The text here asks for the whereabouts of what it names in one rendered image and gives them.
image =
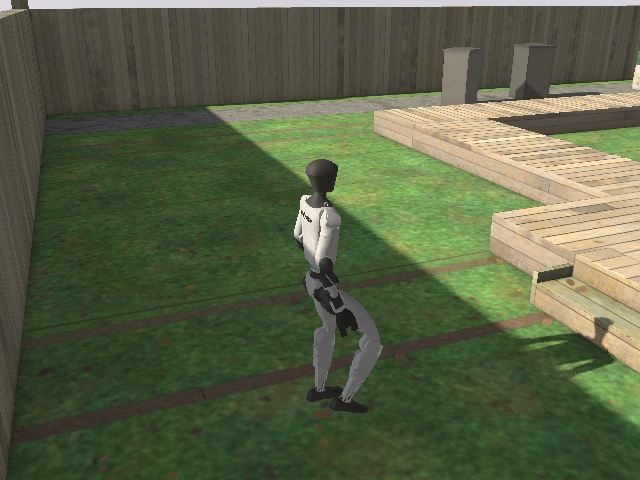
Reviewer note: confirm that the robot right upper arm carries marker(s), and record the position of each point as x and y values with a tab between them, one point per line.
330	223

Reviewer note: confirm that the robot left foot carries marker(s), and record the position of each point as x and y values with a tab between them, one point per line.
330	392

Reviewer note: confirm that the right robot forearm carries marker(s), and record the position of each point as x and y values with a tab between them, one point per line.
336	301

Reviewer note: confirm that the robot torso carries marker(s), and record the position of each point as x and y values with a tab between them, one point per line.
311	232

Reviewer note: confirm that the robot right hand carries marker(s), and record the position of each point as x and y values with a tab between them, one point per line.
344	320

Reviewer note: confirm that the robot left upper arm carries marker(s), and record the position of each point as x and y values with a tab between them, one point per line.
298	227

